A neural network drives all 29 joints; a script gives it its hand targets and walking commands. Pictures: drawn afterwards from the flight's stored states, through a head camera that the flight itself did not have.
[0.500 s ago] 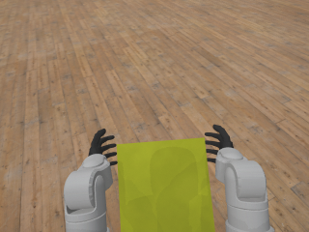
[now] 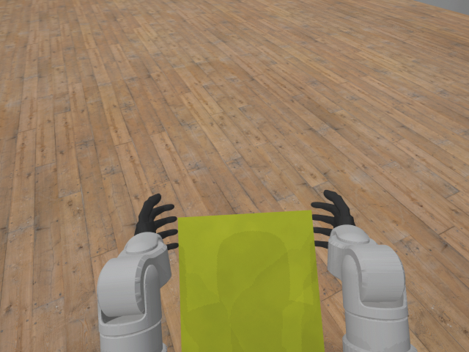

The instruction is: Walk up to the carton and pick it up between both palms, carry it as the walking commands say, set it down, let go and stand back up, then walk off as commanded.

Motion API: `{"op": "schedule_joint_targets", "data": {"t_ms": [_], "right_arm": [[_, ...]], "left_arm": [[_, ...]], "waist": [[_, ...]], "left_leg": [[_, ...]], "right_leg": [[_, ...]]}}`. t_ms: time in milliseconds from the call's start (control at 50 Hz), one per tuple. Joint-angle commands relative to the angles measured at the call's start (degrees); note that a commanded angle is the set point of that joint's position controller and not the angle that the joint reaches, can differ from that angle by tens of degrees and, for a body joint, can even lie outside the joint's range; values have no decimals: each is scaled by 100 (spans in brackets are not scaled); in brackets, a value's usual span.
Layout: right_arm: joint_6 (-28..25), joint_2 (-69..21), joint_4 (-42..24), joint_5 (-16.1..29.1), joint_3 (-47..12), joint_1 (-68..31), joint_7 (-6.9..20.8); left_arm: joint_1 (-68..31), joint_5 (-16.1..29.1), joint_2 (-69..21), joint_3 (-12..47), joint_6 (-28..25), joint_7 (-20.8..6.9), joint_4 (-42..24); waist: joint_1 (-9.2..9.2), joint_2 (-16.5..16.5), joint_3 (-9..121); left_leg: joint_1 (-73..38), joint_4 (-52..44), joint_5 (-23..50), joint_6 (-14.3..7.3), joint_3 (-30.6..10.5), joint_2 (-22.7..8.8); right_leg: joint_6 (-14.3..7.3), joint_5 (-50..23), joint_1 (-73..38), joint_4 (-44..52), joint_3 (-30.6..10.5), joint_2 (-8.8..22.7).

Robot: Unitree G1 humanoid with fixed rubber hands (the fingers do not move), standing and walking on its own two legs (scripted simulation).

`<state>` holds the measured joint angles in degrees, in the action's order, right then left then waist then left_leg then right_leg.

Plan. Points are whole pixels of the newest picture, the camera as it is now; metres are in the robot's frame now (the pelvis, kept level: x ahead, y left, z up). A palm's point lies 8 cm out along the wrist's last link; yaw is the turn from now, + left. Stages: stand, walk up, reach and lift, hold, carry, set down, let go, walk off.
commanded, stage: carry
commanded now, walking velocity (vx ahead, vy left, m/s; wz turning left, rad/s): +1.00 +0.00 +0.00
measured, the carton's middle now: (246, 272) +0.28 +0.00 -0.03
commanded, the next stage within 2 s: none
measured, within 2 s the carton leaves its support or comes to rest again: neither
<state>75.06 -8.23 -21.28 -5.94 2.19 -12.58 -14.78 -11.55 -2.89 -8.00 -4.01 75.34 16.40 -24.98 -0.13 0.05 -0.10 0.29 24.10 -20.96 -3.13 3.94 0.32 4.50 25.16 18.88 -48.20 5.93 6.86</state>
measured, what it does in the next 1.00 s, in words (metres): walks ahead: right foot, then left foot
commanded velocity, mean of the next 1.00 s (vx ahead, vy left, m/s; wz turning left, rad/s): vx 1.00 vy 0.00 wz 0.00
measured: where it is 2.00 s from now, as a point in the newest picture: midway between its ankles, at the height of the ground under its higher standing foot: (201, 174)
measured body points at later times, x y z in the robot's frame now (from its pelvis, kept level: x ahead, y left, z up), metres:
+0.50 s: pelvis +0.33 +0.03 -0.01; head +0.35 +0.03 +0.44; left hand +0.61 +0.19 +0.07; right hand +0.62 -0.11 +0.07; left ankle +0.37 +0.09 -0.74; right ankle +0.15 -0.11 -0.66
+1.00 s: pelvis +0.71 +0.04 -0.02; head +0.76 +0.04 +0.42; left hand +0.99 +0.21 +0.05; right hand +1.01 -0.09 +0.04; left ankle +0.59 +0.10 -0.62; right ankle +0.63 -0.12 -0.74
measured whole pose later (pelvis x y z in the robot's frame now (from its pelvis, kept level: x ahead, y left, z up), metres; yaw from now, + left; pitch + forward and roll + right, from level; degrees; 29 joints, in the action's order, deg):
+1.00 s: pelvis +0.71 +0.04 -0.02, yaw +2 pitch +6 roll -2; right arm 70.8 -8.3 -20.8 -5.9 3.5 -13.3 -14.1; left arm -12.0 -3.4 -8.2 -3.8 69.7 15.5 -23.0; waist -2.3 2.5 0.4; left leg 31.9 79.9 -28.5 -3.9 4.5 0.7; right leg 4.5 25.3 16.4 -36.5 7.5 5.5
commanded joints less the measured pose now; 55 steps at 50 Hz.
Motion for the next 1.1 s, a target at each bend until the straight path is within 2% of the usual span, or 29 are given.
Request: {"op": "schedule_joint_targets", "data": {"t_ms": [0, 60, 80, 100, 120, 140, 160, 180, 240, 300, 340, 360, 380, 400, 420, 440, 460, 620, 700, 760, 820, 840, 860, 880, 920, 960, 1000, 1040, 1080], "right_arm": [[-292, -5191, -537, 1860, -2878, -2637, 1403], [-280, -5221, -488, 1854, -2935, -2840, 1384], [-308, -5248, -535, 1927, -2993, -2850, 1385], [-352, -5320, -741, 1940, -3032, -2949, 1363], [-321, -5335, -764, 1975, -3117, -2882, 1435], [-381, -5462, -1163, 2189, -3387, -3235, 1476], [-461, -5627, -953, 2241, -3290, -3032, 1455], [-558, -5832, -917, 2259, -3297, -2991, 1443], [-729, -5999, -1001, 2260, -3409, -2904, 1418], [-753, -5766, -1338, 2170, -3272, -2928, 1382], [-674, -5632, -1184, 1998, -3173, -2534, 1329], [-658, -5714, -1185, 1991, -3211, -2425, 1314], [-648, -5635, -1270, 2037, -3182, -2477, 1323], [-541, -5450, -1505, 2133, -3245, -2683, 1277], [-495, -5511, -1439, 2228, -3260, -2553, 1274], [-421, -5520, -1481, 2217, -3322, -2427, 1298], [-409, -5456, -1167, 2082, -3205, -2369, 1346], [-361, -5534, -566, 2029, -3044, -2354, 1459], [-366, -5354, -727, 2088, -3087, -2733, 1525], [-299, -5219, -472, 2000, -2998, -2514, 1537], [-363, -5056, -420, 2002, -2987, -2832, 1538], [-424, -5146, -652, 2091, -3068, -3014, 1555], [-411, -5187, -826, 2155, -3171, -2991, 1589], [-459, -5304, -920, 2296, -3268, -3168, 1658], [-743, -5938, -872, 2446, -3341, -2943, 1618], [-940, -6036, -1102, 2447, -3441, -3025, 1558], [-1015, -5954, -1234, 2312, -3338, -2763, 1493], [-994, -5776, -1364, 2176, -3211, -2475, 1409], [-982, -5563, -1119, 1929, -3030, -2061, 1383]], "left_arm": [[-3104, 1763, -5179, 3322, -195, -1588, -321], [-3006, 1767, -5244, 3347, -214, -1573, -87], [-2865, 1809, -5241, 3344, -265, -1580, -159], [-2920, 1902, -5275, 3330, -323, -1591, -276], [-2884, 1894, -5321, 3434, -365, -1555, -194], [-2573, 1897, -5558, 3334, -464, -1566, -229], [-2735, 2022, -5604, 3352, -519, -1603, -430], [-2959, 2099, -5694, 3426, -566, -1652, -572], [-2649, 2119, -5844, 3448, -695, -1729, -563], [-2928, 2360, -5776, 3641, -709, -1754, -1110], [-2603, 2295, -5664, 3664, -646, -1729, -981], [-2714, 2293, -5611, 3715, -616, -1717, -1133], [-2840, 2293, -5507, 3740, -578, -1700, -1364], [-2574, 2260, -5577, 3788, -429, -1674, -1435], [-2721, 2353, -5454, 3817, -405, -1647, -1596], [-2605, 2299, -5413, 3764, -350, -1639, -1542], [-2780, 2208, -5338, 3709, -352, -1652, -1355], [-2735, 1840, -5411, 3415, -325, -1622, -606], [-2853, 1720, -5337, 3356, -348, -1619, -459], [-2926, 1700, -5263, 3427, -299, -1597, -337], [-2662, 1641, -5225, 3346, -368, -1599, 90], [-2761, 1751, -5368, 3420, -444, -1613, -110], [-2760, 1769, -5376, 3497, -499, -1582, -127], [-2716, 1798, -5619, 3552, -575, -1572, -173], [-2941, 2064, -5886, 3600, -798, -1670, -706], [-2758, 2070, -6029, 3620, -929, -1689, -773], [-2724, 2300, -6041, 3801, -964, -1741, -1159], [-2892, 2455, -5916, 3911, -927, -1750, -1511], [-2623, 2359, -5771, 3938, -886, -1739, -1210]], "waist": [[137, 1031, 1060], [-113, 982, 1426], [-290, 543, 2058], [-383, -1123, 2532], [-300, -2330, 2423], [-410, -2199, 2612], [-380, -1313, 2757], [-366, -1037, 2803], [-352, -1075, 2479], [-255, -1014, 2055], [-46, -1484, 2372], [120, -1153, 2804], [265, -211, 3300], [23, 1505, 3491], [91, 1445, 3638], [148, 918, 3195], [164, 594, 2633], [159, 526, 1516], [142, 498, 1108], [145, 977, 819], [-269, 751, 1824], [-467, -82, 2484], [-475, -2186, 2593], [-529, -2347, 2669], [-487, -843, 3047], [-518, -1286, 2827], [-425, -1128, 2677], [-268, -1096, 2297], [214, -1040, 3129]], "left_leg": [[-699, -1195, 1562, -1004, -1166, -1578], [-377, 15, 3824, -509, -103, -1072], [273, 1513, 4589, -149, 451, -788], [1983, 3467, 3784, 250, 732, -298], [4247, 4265, -13, 139, 424, 499], [4818, 5018, -612, 114, 3, 382], [5113, 5149, -370, 92, -226, 150], [5551, 5069, -326, 102, -188, 10], [5407, 3926, -269, 169, -170, -371], [3425, 1321, 388, 136, -1, -299], [1057, 57, 1533, 88, 604, 151], [-229, -85, 1908, 108, 513, 264], [-1603, -199, 1119, -53, -859, -596], [-2451, -745, 1324, -546, -3154, -2033], [-3132, -471, 1869, -987, -3586, -2055], [-2578, -390, 1796, -1068, -3129, -1977], [-1907, -499, 1663, -1010, -2733, -1765], [-1377, -1013, 1463, -1086, -2068, -1685], [-1177, -1006, 2767, -996, -1365, -1583], [-1043, -866, 3828, -822, -893, -1420], [-117, 1512, 6959, -161, 530, -863], [1307, 3362, 6247, 91, 620, -477], [3591, 5426, 2545, 392, 254, 570], [5019, 6451, -686, 409, -262, 861], [5777, 6189, -370, 264, -707, 199], [6481, 5554, -1285, 226, -987, -215], [5901, 3855, -1040, 247, -1227, -631], [3526, 1072, 404, 227, -524, -421], [-519, -48, 2153, 147, 248, 135]], "right_leg": [[29, -203, 1109, 962, 235, -46], [-62, -903, -704, 2374, 805, -652], [-196, -1711, -2432, 3101, 453, -451], [-552, -2370, -4262, 3510, -1468, 845], [-1173, -5268, -5696, 3271, -3084, 1673], [-1506, -6880, -5971, 2695, -3061, 1763], [-1316, -7194, -6253, 2351, -2603, 1673], [-1042, -7304, -6554, 2159, -2183, 1531], [-856, -6733, -5704, 2484, -1528, 1419], [-757, -5193, -3505, 2922, -616, 1096], [-494, -6338, -2379, 2008, 228, 746], [-303, -6304, -1705, 933, 447, 526], [-81, -4857, -380, -389, 476, 175], [27, -712, 1039, -1619, 316, -560], [-3, -205, 1765, -2050, -307, -568], [-30, -312, 1953, -2256, -409, -345], [-89, -293, 1967, -1997, -418, -182], [-4, -158, 2331, -919, -469, 154], [3, -289, 1830, 40, 54, -21], [-62, -461, 1361, 736, 546, -309], [-247, -1602, -1970, 2325, 1017, -882], [-551, -2193, -3826, 2951, -354, -145], [-1517, -5348, -5325, 2939, -3051, 1457], [-2179, -6884, -6112, 2324, -3547, 1889], [-1418, -7586, -6500, 1899, -2637, 1624], [-882, -7101, -6444, 1855, -2420, 1318], [-734, -6228, -5586, 2072, -2095, 1451], [-481, -5731, -3357, 2522, -754, 933], [-220, -6399, -1329, 731, 257, 560]]}}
